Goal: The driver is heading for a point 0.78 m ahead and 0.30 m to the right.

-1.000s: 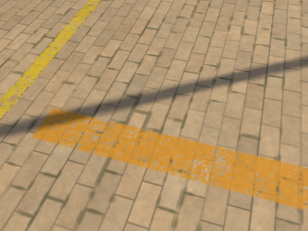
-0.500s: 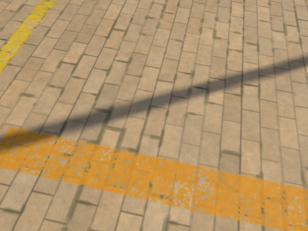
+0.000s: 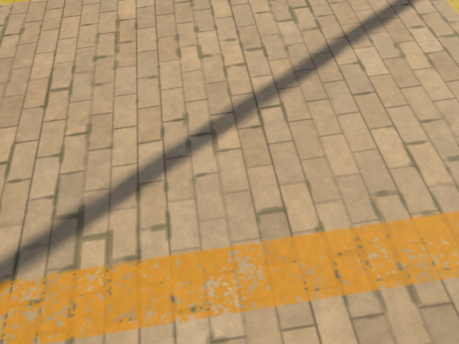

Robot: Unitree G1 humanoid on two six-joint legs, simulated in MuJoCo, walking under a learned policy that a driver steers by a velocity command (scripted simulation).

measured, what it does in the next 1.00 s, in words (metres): steps on the spot, turning right: left foot, then right foot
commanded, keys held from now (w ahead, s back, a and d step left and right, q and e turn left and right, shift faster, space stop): e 0.70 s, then no key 0.30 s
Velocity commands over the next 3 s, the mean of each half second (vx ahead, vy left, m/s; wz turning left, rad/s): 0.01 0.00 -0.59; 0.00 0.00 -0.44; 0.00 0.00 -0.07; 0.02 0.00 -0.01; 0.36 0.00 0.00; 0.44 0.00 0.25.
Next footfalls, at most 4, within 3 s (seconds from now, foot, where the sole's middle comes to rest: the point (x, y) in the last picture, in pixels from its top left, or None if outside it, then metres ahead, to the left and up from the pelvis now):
0.26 left None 0.05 0.12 -0.78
0.72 right None -0.05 -0.08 -0.78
1.16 left None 0.04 0.10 -0.78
2.22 right None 0.00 -0.13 -0.78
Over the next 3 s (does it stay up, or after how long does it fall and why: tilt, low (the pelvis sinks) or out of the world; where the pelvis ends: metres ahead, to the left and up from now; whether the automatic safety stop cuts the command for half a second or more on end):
stays up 0.34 -0.21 0.00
